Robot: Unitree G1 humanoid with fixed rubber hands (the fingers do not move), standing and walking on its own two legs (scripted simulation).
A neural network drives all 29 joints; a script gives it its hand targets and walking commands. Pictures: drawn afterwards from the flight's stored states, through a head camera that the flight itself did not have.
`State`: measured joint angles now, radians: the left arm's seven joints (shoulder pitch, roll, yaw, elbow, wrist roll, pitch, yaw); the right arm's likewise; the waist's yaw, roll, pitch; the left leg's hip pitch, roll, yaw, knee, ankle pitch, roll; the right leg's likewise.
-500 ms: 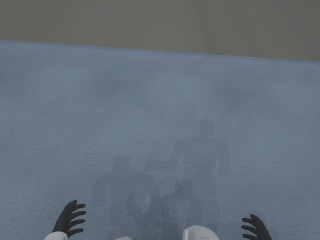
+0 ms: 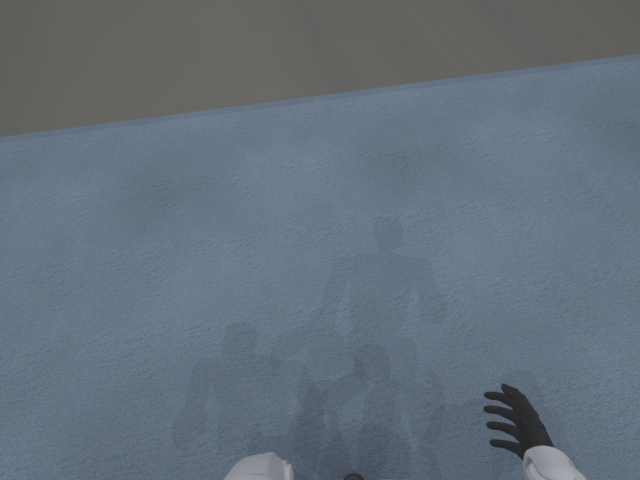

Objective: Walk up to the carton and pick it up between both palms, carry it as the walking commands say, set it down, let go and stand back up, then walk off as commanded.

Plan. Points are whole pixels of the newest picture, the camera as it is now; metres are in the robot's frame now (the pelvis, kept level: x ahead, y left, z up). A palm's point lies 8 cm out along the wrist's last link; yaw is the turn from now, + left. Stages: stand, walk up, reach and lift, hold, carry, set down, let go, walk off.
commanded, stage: walk off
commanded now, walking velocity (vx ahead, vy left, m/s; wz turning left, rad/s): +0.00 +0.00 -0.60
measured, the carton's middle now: out of the picture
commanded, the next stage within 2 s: stand in 1.76 s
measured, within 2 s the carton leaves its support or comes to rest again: neither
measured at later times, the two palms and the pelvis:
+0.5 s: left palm (210, 475) +0.13 +0.16 -0.11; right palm out of the picture +0.00 -0.37 -0.12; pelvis -0.05 -0.07 -0.02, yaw -18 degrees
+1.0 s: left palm (246, 463) +0.15 +0.12 -0.13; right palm out of the picture -0.11 -0.33 -0.12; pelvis -0.07 -0.06 -0.02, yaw -35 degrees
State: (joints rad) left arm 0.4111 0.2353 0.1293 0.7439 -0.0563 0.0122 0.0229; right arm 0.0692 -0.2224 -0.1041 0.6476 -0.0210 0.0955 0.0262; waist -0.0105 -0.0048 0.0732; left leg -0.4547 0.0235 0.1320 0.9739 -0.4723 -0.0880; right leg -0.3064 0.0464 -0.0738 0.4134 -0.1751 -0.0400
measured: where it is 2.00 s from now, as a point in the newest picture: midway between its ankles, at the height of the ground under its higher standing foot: outside the picture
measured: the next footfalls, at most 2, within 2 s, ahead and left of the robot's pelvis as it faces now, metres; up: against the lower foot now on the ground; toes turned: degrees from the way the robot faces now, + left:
left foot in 0.08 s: +0.01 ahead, +0.11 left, +0.00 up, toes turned +4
right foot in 0.34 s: -0.03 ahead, -0.19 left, +0.00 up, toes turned -19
